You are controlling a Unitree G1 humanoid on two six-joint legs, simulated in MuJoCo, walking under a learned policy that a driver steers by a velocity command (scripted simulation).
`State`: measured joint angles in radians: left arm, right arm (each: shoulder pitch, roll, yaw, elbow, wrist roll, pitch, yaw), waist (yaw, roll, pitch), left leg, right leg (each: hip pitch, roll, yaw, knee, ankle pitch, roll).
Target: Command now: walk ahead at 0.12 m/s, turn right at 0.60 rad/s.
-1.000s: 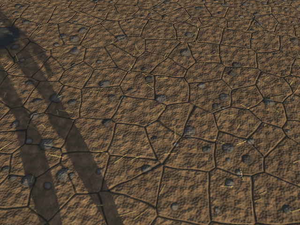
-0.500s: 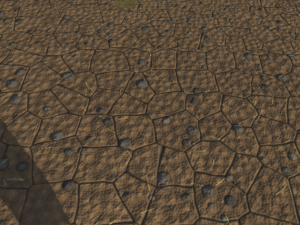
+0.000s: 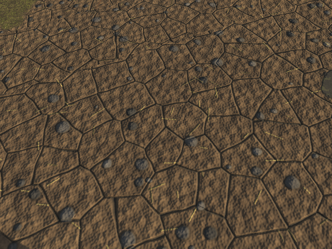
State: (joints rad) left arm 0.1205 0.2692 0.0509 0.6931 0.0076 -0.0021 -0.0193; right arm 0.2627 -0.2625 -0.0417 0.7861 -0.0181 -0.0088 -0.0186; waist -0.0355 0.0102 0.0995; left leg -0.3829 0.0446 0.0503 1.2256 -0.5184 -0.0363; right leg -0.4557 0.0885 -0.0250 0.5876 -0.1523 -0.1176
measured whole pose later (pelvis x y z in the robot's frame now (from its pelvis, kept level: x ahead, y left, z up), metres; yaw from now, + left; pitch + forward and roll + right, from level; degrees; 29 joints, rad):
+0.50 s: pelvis +0.06 +0.03 +0.02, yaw -3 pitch +0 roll +0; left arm 0.20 0.23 0.03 0.79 0.02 0.02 0.03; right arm 0.28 -0.23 -0.02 0.81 -0.01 0.03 -0.01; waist -0.01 -0.03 0.00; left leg -0.23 -0.04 -0.06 0.49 -0.26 0.02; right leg -0.30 0.10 0.05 0.51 -0.25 -0.05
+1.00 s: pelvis +0.07 +0.00 +0.03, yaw +14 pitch +1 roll +1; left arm 0.30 0.27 0.03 0.77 0.03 -0.03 0.03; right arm 0.23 -0.33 -0.09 0.79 -0.03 0.06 0.06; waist 0.02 0.04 0.00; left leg -0.49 -0.04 -0.07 1.01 -0.30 -0.01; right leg -0.09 0.01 -0.05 0.29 -0.22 -0.05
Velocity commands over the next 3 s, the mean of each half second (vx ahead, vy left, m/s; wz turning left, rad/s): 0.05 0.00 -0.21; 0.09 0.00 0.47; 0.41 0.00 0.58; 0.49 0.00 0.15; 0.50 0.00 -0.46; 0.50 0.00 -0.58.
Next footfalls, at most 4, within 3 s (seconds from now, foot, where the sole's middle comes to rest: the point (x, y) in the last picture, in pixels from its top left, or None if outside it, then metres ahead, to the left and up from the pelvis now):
0.42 left None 0.10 0.13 -0.76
0.78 right None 0.09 -0.08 -0.76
1.30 left None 0.23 0.22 -0.76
1.84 right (102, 203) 0.60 0.29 -0.76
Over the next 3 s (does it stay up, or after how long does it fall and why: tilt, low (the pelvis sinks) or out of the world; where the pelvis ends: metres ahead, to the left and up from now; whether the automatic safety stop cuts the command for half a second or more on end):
stays up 0.97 0.48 0.01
